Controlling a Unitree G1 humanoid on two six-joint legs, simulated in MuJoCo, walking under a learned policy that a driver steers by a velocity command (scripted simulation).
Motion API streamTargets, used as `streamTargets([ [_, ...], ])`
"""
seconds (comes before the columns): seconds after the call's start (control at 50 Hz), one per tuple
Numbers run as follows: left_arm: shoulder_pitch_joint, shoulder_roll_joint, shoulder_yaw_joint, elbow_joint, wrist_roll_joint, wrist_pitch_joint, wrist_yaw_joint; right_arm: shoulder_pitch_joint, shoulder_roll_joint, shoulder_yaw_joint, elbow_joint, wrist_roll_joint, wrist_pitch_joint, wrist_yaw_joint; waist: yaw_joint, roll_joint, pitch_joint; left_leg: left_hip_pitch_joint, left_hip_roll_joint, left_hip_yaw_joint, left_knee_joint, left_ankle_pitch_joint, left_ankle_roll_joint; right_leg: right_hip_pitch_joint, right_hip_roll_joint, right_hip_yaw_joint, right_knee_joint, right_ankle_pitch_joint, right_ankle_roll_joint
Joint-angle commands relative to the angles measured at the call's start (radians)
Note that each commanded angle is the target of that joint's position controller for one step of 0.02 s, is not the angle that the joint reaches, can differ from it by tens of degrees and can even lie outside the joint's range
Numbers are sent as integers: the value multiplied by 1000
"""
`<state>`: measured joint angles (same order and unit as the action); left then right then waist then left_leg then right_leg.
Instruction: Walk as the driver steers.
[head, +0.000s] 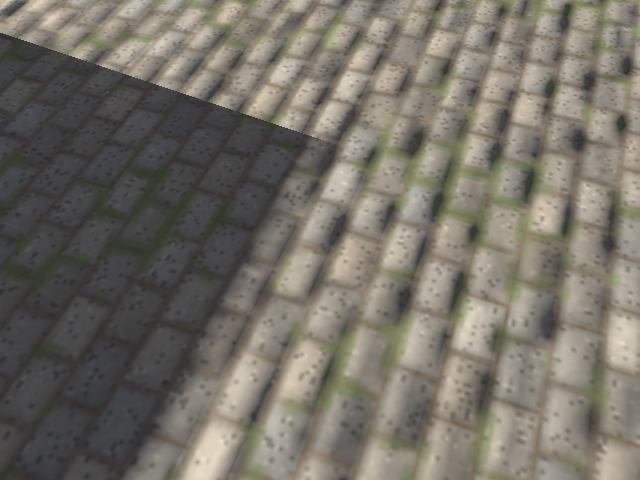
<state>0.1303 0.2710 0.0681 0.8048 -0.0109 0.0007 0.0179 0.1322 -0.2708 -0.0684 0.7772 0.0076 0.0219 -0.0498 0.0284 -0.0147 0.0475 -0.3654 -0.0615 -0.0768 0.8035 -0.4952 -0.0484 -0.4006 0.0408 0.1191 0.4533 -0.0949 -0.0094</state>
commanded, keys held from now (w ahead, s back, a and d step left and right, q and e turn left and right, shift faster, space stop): e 0.56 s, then no key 0.44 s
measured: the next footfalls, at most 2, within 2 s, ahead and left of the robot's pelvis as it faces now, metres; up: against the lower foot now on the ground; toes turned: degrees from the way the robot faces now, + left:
left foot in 0.10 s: +0.04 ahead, +0.13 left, +0.00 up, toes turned -8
right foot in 0.56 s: +0.00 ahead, -0.12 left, +0.00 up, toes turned -23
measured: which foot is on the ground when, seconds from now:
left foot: up 0.00-0.08, down 0.10-0.56, up 0.58-0.94, down 0.96-1.00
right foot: down 0.00-0.10, up 0.12-0.54, down 0.56-1.00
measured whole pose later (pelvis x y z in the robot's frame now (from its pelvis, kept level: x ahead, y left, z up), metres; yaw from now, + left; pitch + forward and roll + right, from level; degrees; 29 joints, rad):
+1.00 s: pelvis +0.01 -0.02 +0.00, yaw -26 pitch +0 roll +0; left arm 0.13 0.25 0.02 0.75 0.02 0.00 0.00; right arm 0.20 -0.27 -0.05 0.77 -0.01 0.00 -0.02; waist 0.00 -0.01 0.02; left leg -0.25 0.04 -0.02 0.52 -0.26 -0.03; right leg -0.25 0.06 0.04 0.52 -0.28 -0.03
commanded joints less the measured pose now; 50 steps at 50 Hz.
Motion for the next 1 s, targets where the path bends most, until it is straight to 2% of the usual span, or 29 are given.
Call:
streamTargets([
  [0.02,-46,174,54,-77,-5,18,19,88,-58,-20,-25,6,-18,2,-28,-167,-182,48,-13,20,-140,102,-4,165,-184,279,-157,-24,-168],
  [0.08,-62,166,55,-96,-19,35,28,167,-83,-32,2,4,-26,18,-73,-162,-163,220,-6,48,-388,263,45,50,-134,266,-132,-184,-112],
  [0.1,-48,136,46,-103,-16,36,29,199,-143,-48,0,-10,-25,14,-74,-71,-152,312,130,-65,-469,225,96,-76,-82,213,-21,-304,-58],
  [0.12,-51,81,33,-137,-13,26,21,168,-249,-71,-16,-41,-19,10,-38,224,-110,292,369,-353,-564,213,229,-258,77,21,235,-422,-5],
  [0.14,-57,143,52,-140,0,8,17,102,-224,-61,-52,-84,-28,11,-45,258,-91,170,485,-467,-593,283,326,-262,31,36,465,-492,23],
  [0.16,-8,192,72,-109,-6,8,13,17,-163,-43,-83,-77,-39,4,0,169,-79,152,435,-370,-570,348,306,-236,16,60,598,-433,26],
  [0.18,48,188,76,-73,-7,18,15,-38,-132,-33,-95,-50,-46,0,26,125,-66,162,363,-254,-542,390,250,-239,17,45,655,-370,37],
  [0.2,78,172,75,-54,-2,29,21,-51,-119,-28,-101,-29,-50,-2,24,117,-63,192,327,-185,-523,427,221,-256,10,34,709,-318,54],
  [0.24,62,143,64,-69,-4,38,18,-12,-113,-20,-91,-21,-48,-8,-1,119,-50,208,301,-89,-504,574,230,-267,2,-3,774,-273,87],
  [0.3,-29,113,45,-131,-14,37,8,79,-134,-26,-69,-24,-34,-19,-62,152,-53,339,315,-47,-493,641,258,-318,-32,-42,636,-239,126],
  [0.36,-58,96,29,-174,-12,39,-11,96,-176,-42,-68,-20,-23,-17,-82,168,-77,381,351,-19,-484,668,273,-253,-71,-82,498,-268,133],
  [0.44,-54,107,27,-203,-13,45,-31,68,-211,-58,-79,-10,-18,2,-79,189,-85,312,366,49,-463,716,267,-87,-70,-165,336,-287,95],
  [0.48,-44,114,33,-213,-14,52,-40,63,-216,-62,-77,4,-20,12,-72,196,-87,314,380,60,-427,727,253,-35,-59,-186,242,-271,64],
  [0.52,14,113,42,-202,-14,57,-47,36,-212,-63,-75,26,-24,18,-26,180,-98,281,367,104,-335,700,198,90,-34,-215,42,-133,12],
  [0.54,67,142,57,-187,-10,57,-39,83,-183,-56,-54,25,-30,23,-11,122,-124,211,327,157,-232,621,136,229,-18,-185,-66,6,-25],
  [0.56,131,247,88,-189,-11,55,-22,103,-139,-43,-65,-12,-35,27,-6,-80,-176,-20,243,235,19,341,41,462,-181,54,-70,363,-95],
  [0.58,122,323,91,-219,14,42,-16,60,-81,-17,-128,-53,-40,27,-16,-291,-204,-299,98,193,264,-220,-30,531,-442,390,-35,680,-317],
  [0.6,145,255,73,-214,31,19,-27,-6,-142,-34,-131,-27,-38,24,56,-159,-265,-298,102,49,410,-223,-33,466,-457,362,-71,598,-392],
  [0.62,89,222,58,-208,29,3,-27,-13,-161,-41,-127,1,-30,22,22,-135,-196,-306,124,34,432,-137,-21,405,-389,246,-81,498,-335],
  [0.66,-16,165,40,-209,3,-2,-17,12,-171,-48,-95,-11,-16,7,-24,-93,-134,-287,142,26,354,13,-20,316,-287,139,-93,346,-234],
  [0.68,-34,159,33,-209,4,-1,-12,34,-169,-49,-88,-18,-11,5,-41,-103,-135,-228,128,37,359,68,-28,262,-265,107,-100,378,-229],
  [0.72,-37,148,25,-204,16,-3,-6,74,-145,-43,-77,-12,-11,8,-55,-105,-157,-167,116,44,313,129,-36,241,-247,74,-110,370,-232],
  [0.78,-35,141,19,-186,17,-4,0,46,-105,-23,-86,-11,-10,10,-37,-113,-141,-115,127,40,112,160,-37,242,-233,67,-115,263,-223],
  [0.88,-19,149,11,-151,21,0,-11,25,-116,-18,-92,-5,-15,19,-9,-127,-96,20,111,56,-116,134,-20,187,-246,130,-114,88,-231],
  [0.92,-41,121,-4,-138,11,0,-14,61,-96,-13,-77,-8,-24,24,-46,-104,-84,127,98,73,-310,257,0,157,-220,128,-81,50,-197],
  [0.94,-16,97,-14,-122,10,-5,-15,74,-97,-9,-73,-20,-30,27,-57,-70,-87,214,112,51,-421,405,15,129,-194,119,-68,15,-151],
  [0.96,19,73,-23,-113,28,-15,-17,88,-141,-13,-77,-31,-36,24,-36,1,-120,310,196,-40,-416,615,39,93,-145,86,-23,-58,-93],
  [0.98,81,80,-16,-105,36,-24,-24,55,-204,-25,-76,-25,-36,22,39,133,-115,285,237,-64,-361,636,93,82,-61,4,-11,-157,-51],
  [1.0,51,81,-19,-98,39,-22,-22,29,-141,-15,-75,-18,-37,31,16,159,-124,187,219,-58,-378,455,121,166,-47,-27,-14,-171,-18],
])
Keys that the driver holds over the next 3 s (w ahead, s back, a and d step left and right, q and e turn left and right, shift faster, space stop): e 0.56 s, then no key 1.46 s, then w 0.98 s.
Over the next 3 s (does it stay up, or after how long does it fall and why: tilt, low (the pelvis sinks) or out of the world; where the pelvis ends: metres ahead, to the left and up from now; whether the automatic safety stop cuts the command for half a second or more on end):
stays up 0.38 -0.14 0.01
